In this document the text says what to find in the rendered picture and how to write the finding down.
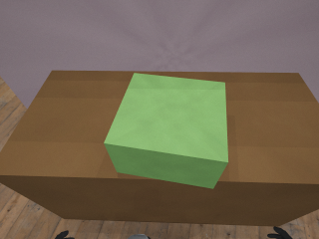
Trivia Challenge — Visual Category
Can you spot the carton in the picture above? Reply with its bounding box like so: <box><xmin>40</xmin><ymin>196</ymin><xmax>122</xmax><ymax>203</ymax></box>
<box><xmin>104</xmin><ymin>73</ymin><xmax>228</xmax><ymax>189</ymax></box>

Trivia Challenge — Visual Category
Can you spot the robot right hand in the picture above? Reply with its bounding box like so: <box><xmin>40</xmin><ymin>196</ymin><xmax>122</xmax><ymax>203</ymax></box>
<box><xmin>267</xmin><ymin>226</ymin><xmax>292</xmax><ymax>239</ymax></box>

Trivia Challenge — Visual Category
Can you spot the pedestal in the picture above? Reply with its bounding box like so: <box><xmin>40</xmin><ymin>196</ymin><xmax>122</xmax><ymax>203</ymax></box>
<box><xmin>0</xmin><ymin>70</ymin><xmax>319</xmax><ymax>227</ymax></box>

